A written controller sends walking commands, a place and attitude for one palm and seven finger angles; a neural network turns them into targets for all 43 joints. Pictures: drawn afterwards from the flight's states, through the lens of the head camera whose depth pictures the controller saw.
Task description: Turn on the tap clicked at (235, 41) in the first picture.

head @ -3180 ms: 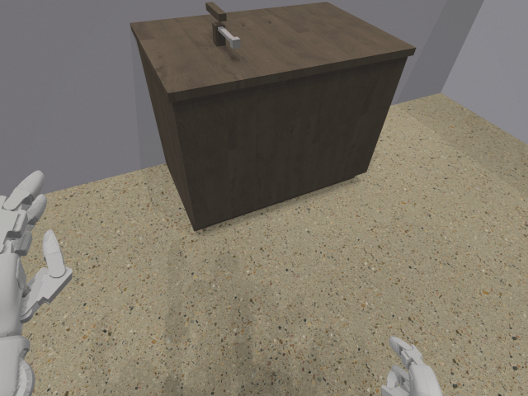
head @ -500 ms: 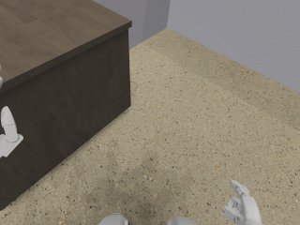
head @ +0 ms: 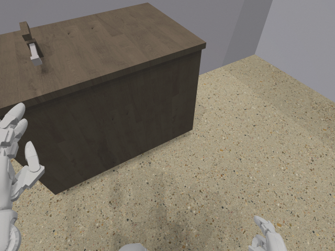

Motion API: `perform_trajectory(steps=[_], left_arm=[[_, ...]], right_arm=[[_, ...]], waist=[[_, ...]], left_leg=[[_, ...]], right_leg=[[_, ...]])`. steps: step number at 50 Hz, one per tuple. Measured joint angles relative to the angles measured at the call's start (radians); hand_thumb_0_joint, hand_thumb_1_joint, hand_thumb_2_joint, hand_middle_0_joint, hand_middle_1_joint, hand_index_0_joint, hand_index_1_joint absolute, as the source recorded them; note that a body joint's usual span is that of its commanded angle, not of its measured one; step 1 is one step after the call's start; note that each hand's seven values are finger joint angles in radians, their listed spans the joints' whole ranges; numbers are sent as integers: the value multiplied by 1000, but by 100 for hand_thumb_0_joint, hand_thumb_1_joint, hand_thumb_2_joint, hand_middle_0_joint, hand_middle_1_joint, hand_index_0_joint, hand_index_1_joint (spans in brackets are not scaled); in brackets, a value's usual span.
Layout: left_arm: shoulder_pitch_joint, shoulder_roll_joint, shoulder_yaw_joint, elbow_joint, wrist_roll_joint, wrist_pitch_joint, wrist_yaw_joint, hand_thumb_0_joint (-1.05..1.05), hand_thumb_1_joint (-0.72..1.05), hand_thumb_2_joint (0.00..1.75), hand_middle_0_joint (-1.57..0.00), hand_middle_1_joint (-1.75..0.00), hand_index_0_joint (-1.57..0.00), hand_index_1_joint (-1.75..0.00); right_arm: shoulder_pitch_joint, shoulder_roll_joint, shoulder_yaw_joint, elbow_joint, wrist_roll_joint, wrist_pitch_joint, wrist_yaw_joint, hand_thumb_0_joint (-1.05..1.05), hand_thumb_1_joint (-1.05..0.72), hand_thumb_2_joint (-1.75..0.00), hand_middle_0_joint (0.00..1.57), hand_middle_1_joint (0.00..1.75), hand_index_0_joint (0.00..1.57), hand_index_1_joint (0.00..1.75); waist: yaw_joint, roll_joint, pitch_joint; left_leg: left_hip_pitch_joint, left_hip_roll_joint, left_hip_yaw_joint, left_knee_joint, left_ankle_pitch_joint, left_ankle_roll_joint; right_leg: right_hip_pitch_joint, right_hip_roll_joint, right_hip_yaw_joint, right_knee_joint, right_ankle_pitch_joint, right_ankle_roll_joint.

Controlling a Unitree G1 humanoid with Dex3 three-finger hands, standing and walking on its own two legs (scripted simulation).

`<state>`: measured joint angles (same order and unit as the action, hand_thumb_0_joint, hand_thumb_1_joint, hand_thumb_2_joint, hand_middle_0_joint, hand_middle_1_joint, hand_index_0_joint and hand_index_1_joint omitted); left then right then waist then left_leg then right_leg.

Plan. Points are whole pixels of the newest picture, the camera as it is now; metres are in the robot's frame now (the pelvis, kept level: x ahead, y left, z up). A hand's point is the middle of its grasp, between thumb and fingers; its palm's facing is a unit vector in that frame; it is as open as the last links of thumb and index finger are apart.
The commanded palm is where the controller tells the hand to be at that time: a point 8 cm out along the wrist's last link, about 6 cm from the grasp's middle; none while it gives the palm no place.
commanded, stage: turn to face it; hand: left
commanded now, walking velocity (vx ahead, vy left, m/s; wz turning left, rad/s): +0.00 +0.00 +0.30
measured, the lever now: (36, 60) +0.73 +0.56 +0.06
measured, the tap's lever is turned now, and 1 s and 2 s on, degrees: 0 0 0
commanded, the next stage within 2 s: take the last steps up to it in 0.16 s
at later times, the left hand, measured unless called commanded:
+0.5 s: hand out of the picture +0.09 +0.26 +0.17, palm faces +0.60 -0.70 -0.39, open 7.4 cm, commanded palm +0.04 +0.29 +0.17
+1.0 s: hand out of the picture +0.11 +0.29 +0.17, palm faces +0.58 -0.72 -0.38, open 7.4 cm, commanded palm +0.05 +0.32 +0.17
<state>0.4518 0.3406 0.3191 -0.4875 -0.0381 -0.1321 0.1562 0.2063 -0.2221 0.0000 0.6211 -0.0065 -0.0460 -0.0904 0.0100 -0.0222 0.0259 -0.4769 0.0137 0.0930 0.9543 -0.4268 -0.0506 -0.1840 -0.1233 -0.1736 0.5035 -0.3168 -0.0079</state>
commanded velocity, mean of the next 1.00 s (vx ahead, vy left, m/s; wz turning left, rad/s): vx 0.23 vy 0.04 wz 0.10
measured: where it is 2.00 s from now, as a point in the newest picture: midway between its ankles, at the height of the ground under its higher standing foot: outside the picture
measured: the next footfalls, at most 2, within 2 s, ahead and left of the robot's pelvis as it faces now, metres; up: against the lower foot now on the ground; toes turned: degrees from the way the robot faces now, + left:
left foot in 0.14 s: +0.01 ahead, +0.13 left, +0.00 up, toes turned +10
right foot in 0.44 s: +0.01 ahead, -0.11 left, +0.00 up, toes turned +3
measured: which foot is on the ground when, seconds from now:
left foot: up 0.00-0.12, down 0.14-0.44, up 0.46-0.78, down 0.80-1.00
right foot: down 0.00-0.14, up 0.16-0.42, down 0.44-0.80, up 0.82-1.00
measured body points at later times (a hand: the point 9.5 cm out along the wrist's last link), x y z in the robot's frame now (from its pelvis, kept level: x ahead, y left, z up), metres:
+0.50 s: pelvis -0.07 -0.02 -0.02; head -0.07 -0.04 +0.43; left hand +0.06 +0.29 +0.19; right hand +0.14 -0.19 -0.12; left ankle -0.05 +0.12 -0.71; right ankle -0.03 -0.11 -0.74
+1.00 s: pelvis -0.05 +0.01 -0.01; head -0.06 +0.01 +0.44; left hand +0.07 +0.32 +0.19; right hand +0.14 -0.17 -0.10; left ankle -0.09 +0.14 -0.74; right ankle +0.00 -0.08 -0.70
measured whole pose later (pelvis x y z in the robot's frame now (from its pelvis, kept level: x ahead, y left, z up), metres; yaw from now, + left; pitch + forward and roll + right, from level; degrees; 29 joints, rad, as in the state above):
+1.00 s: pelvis -0.05 +0.01 -0.01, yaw +12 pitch -1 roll +0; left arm 0.46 0.35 0.34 -0.48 -0.01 -0.22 0.16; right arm 0.25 -0.15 0.01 0.64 0.00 -0.12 -0.06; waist -0.01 -0.01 -0.01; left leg -0.21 0.07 0.11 0.50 -0.27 -0.01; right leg -0.46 -0.07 -0.12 0.88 -0.39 0.03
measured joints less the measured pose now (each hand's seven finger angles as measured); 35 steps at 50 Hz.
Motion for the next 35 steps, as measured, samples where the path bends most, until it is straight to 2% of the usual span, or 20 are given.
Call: perform_trajectory(steps=[4, 6, 7, 8, 10, 12, 14, 17, 21, 22, 23, 25, 27, 29, 31, 35], left_arm=[[26, 21, 21, -53, 2, -18, 15, 1, 88, 90, -22, -30, -21, -31], [44, 28, 33, -93, -2, -26, 25, 1, 88, 90, -22, -30, -21, -31], [48, 35, 40, -111, -9, -31, 29, 1, 88, 90, -22, -30, -21, -31], [35, 48, 46, -108, -15, -40, 29, 1, 89, 90, -22, -30, -21, -31], [19, 61, 51, -73, -10, -53, 20, 1, 89, 90, -22, -30, -21, -31], [19, 63, 49, -60, -4, -43, 12, 1, 89, 90, -22, -30, -21, -31], [29, 61, 46, -70, -5, -42, 5, 1, 89, 90, -22, -30, -21, -31], [48, 48, 41, -80, -10, -51, -1, 1, 89, 90, -21, -30, -21, -31], [36, 34, 35, -37, -3, -54, 0, 1, 89, 90, -21, -30, -21, -31], [23, 35, 35, -19, 3, -51, 1, 1, 89, 90, -21, -30, -21, -31], [2, 26, 28, 2, 9, -46, 1, 1, 89, 90, -21, -30, -21, -31], [-40, -1, 4, 38, 11, -36, 0, 1, 89, 90, -21, -30, -21, -31], [-50, -27, -8, 61, 10, -41, -4, 1, 89, 90, -21, -30, -21, -31], [-39, -35, -12, 69, 11, -49, -9, 1, 89, 90, -21, -30, -21, -31], [-23, -25, -13, 67, 14, -59, -12, 1, 89, 90, -21, -30, -21, -31], [11, 9, -3, 35, 17, -69, -5, 1, 88, 90, -22, -30, -21, -31]], right_arm=[[6, -27, -25, -46, -3, 4, -6, 1, -91, -90, 20, 30, 20, 30], [4, -40, -35, -69, -1, 7, -4, 1, -91, -90, 20, 30, 20, 30], [0, -44, -41, -80, 2, 5, -4, 1, -91, -90, 20, 30, 20, 30], [-11, -29, -48, -75, 5, 2, -1, 1, -91, -90, 20, 30, 20, 30], [-21, 3, -44, -61, 6, -7, 14, 1, -91, -90, 20, 30, 20, 30], [-16, 27, -28, -52, 8, -21, 35, 1, -91, -90, 20, 30, 20, 30], [-5, 46, -9, -47, 9, -38, 50, 1, -91, -90, 20, 30, 20, 30], [12, 63, 14, -41, 11, -55, 62, 1, -91, -90, 20, 30, 20, 30], [26, 71, 31, -18, 10, -53, 55, 1, -90, -90, 20, 30, 20, 30], [28, 71, 32, -14, 10, -47, 52, 1, -90, -90, 20, 30, 20, 30], [23, 66, 31, -4, 9, -39, 49, 1, -90, -90, 21, 30, 21, 30], [11, 48, 26, 35, 0, -29, 45, 1, -90, -90, 21, 30, 21, 30], [3, 30, 23, 64, -5, -19, 43, 1, -90, -90, 21, 30, 21, 30], [4, 16, 17, 70, -3, -12, 37, 1, -90, -90, 21, 30, 21, 30], [11, 4, 5, 62, -2, -13, 29, 1, -90, -90, 21, 30, 21, 30], [33, -23, -24, 30, -1, -24, 14, 1, -91, -90, 20, 30, 20, 30]], waist=[[-15, -14, -3], [-18, -9, -4], [-20, -2, -3], [-22, -19, 7], [-25, -30, 17], [-30, -18, 16], [-28, -3, 15], [-10, 21, 6], [18, 53, -17], [22, 53, -26], [28, 61, -27], [39, 61, -23], [42, 51, -25], [29, 39, -31], [12, 23, -35], [-6, -1, -43]], left_leg=[[115, 4, 30, -236, 20, 16], [194, 0, 41, -388, 148, 27], [216, 5, 37, -427, 198, 47], [208, -5, 37, -406, 173, 62], [198, -9, 20, -379, 139, 76], [198, 3, -10, -390, 149, 74], [200, 14, -35, -409, 174, 66], [193, 23, -58, -424, 199, 59], [160, 24, -73, -385, 187, 59], [135, 21, -70, -344, 144, 62], [103, 21, -72, -277, 59, 64], [26, 1, -85, -60, -2, 52], [-32, -7, -80, 115, 46, 37], [-56, 4, -64, 170, 92, 29], [-44, 20, -44, 114, 114, 30], [52, 41, 0, -140, 88, 45]], right_leg=[[-40, -22, -33, 38, -10, 8], [-77, -28, -41, 108, -34, 19], [-111, -27, -33, 175, -49, 29], [-148, -28, 10, 262, -109, 41], [-210, 10, 85, 413, -211, 56], [-244, 46, 104, 466, -196, 65], [-250, 66, 102, 437, -147, 71], [-227, 81, 93, 353, -105, 75], [-112, 94, 67, 161, -103, 65], [-84, 92, 67, 99, -95, 44], [-91, 92, 62, 93, -29, 15], [-103, 77, 52, 113, 15, -23], [-91, 63, 53, 84, 34, -29], [-76, 50, 50, 35, 61, -23], [-66, 37, 43, -9, 86, -19], [-67, 17, 37, -42, 105, -13]])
